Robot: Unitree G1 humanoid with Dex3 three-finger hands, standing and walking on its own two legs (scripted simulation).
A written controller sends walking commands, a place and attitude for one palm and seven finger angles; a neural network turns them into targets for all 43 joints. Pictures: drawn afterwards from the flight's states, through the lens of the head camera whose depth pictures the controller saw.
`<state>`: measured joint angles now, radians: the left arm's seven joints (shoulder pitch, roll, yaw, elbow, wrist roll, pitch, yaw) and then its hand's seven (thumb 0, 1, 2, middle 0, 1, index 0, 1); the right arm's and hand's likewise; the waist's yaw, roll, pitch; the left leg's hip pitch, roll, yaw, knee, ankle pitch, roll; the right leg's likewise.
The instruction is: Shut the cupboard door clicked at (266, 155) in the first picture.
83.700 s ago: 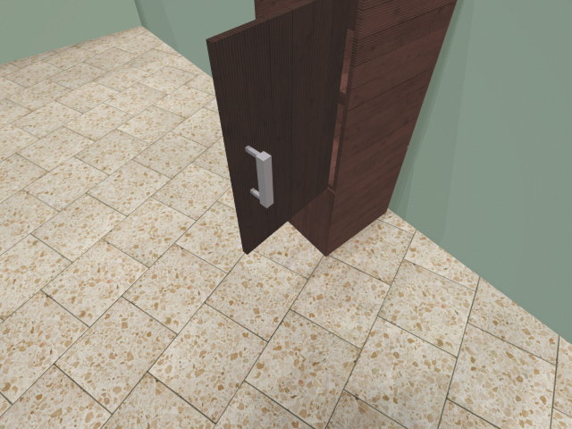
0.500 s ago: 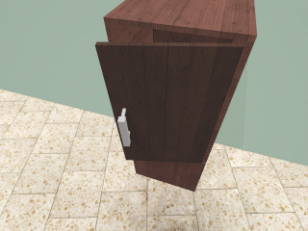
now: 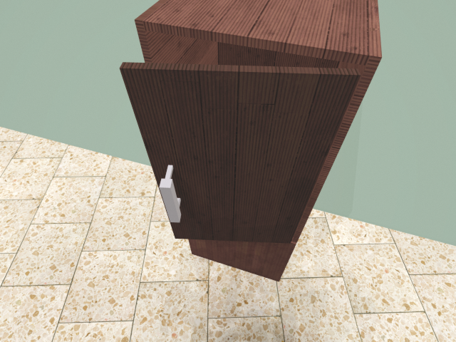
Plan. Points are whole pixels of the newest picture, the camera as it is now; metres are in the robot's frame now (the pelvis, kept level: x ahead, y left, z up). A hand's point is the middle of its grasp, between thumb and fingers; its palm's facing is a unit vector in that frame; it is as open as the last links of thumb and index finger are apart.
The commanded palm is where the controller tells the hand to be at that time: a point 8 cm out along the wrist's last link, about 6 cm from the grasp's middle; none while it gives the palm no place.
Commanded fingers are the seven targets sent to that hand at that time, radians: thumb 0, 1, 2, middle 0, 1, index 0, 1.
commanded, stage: come to a stop and stand still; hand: left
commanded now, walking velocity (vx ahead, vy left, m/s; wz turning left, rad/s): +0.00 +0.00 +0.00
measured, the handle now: (172, 194) +0.43 +0.16 -0.05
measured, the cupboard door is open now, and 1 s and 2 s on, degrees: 15 15 15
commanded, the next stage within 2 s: look again from close up in 0.80 s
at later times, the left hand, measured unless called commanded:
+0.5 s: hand out of the picture +0.02 +0.14 -0.17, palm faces +0.00 -0.98 -0.21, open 7.3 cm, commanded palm none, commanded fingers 0.00 0.90 0.90 -0.20 -0.30 -0.20 -0.30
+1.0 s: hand out of the picture +0.01 +0.11 -0.17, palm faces +0.02 -0.98 -0.20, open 7.3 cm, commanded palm none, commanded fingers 0.00 0.90 0.90 -0.20 -0.30 -0.20 -0.30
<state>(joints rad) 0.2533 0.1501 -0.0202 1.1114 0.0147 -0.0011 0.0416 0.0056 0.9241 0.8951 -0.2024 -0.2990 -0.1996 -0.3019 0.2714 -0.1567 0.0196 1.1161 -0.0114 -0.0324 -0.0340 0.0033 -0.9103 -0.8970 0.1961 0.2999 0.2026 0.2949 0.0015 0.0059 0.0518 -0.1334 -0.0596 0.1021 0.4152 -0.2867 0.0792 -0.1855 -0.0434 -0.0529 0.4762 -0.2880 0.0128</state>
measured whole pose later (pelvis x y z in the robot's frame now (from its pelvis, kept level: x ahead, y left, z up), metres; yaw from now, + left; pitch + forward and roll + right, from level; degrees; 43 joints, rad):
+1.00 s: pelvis +0.02 -0.06 +0.00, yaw +0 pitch +0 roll +1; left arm 0.28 0.15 -0.02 1.13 0.01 -0.02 0.04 0.01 0.92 0.90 -0.20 -0.30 -0.20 -0.30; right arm 0.26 -0.13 0.02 1.17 -0.01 -0.02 -0.04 0.00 -0.91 -0.90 0.20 0.30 0.20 0.29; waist 0.01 0.00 0.04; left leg -0.10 0.02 0.07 0.38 -0.29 -0.01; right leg -0.13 0.03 -0.09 0.42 -0.29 -0.07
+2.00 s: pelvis -0.08 -0.05 -0.10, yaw +1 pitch +13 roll +1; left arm 0.44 0.14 0.01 0.20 -0.14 -0.56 -0.20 0.01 0.91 0.89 -0.46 -0.57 -0.45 -0.57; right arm 0.13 -0.27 -0.08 0.49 0.00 -0.25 0.02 0.01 -0.90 -0.90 0.19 0.30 0.20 0.29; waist 0.03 -0.07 -0.12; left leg -0.89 -0.01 0.03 1.19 -0.51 0.01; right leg -0.92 -0.02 -0.10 1.19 -0.49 -0.07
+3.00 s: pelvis -0.05 -0.03 -0.10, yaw +1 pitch +18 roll -3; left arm 0.38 0.24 0.08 -0.03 -0.23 -0.34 -0.27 0.01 0.91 0.90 -1.28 -1.48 -1.28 -1.48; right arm 0.21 -0.23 0.03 0.46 0.02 -0.16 -0.05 0.01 -0.90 -0.90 0.20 0.30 0.21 0.30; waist 0.02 0.02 -0.16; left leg -0.98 0.00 -0.02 1.25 -0.59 0.03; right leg -0.97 0.00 -0.13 1.18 -0.54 -0.05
